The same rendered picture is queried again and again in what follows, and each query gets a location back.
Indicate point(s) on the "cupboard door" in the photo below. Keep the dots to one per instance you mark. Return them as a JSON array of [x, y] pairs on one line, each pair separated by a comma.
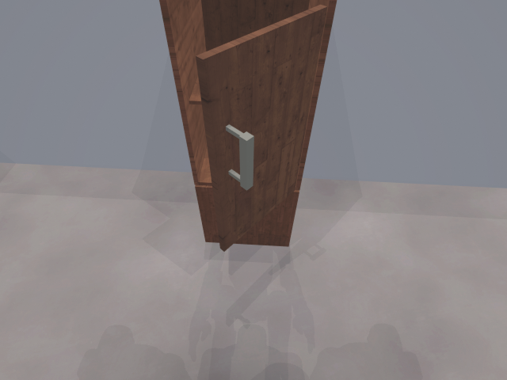
[[260, 83]]

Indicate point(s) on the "handle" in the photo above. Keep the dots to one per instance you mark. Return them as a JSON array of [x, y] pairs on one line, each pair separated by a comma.
[[246, 154]]

